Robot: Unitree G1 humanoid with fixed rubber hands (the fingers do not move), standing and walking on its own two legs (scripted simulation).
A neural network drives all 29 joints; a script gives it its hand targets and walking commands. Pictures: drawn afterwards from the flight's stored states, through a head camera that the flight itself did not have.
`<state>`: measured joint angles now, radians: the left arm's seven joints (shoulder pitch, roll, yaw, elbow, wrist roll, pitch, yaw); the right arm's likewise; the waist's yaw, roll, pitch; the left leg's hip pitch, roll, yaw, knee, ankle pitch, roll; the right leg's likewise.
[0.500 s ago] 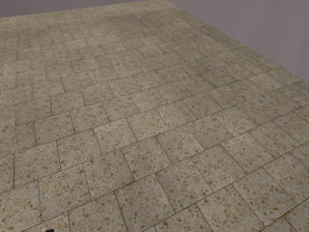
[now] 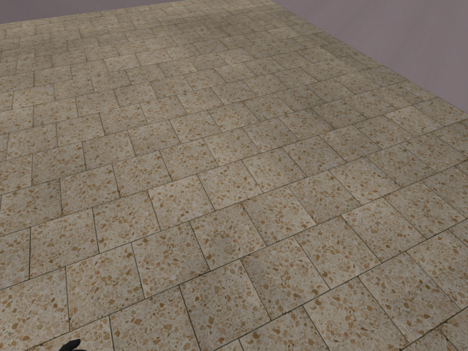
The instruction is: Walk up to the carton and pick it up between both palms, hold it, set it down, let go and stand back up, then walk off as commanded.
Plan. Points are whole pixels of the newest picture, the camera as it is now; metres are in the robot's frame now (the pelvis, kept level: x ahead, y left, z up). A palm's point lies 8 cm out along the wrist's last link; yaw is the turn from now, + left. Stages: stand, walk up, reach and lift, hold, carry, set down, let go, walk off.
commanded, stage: walk up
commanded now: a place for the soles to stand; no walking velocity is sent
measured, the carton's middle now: out of the picture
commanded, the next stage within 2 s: none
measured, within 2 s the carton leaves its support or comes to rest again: neither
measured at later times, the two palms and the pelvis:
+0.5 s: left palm out of the picture +0.11 +0.48 -0.11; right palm (313, 296) +0.25 -0.14 -0.07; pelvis +0.08 +0.15 -0.01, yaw +26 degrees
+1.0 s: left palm out of the picture +0.00 +0.52 -0.07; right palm (183, 172) +0.56 +0.13 -0.07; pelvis +0.22 +0.24 +0.00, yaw +50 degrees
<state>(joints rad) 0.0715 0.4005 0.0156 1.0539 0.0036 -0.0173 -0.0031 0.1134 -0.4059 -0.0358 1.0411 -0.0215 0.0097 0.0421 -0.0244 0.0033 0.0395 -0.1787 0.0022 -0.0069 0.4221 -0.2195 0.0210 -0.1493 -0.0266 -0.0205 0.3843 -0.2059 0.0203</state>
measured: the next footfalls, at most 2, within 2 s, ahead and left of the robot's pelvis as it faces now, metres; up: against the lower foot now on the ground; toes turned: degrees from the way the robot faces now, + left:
left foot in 0.30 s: +0.09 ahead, +0.24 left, +0.00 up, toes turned +22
right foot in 0.74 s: +0.32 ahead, +0.20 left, +0.00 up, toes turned +37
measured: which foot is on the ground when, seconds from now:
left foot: up 0.00-0.28, down 0.30-0.76, up 0.78-1.00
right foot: down 0.00-0.32, up 0.34-0.72, down 0.74-1.00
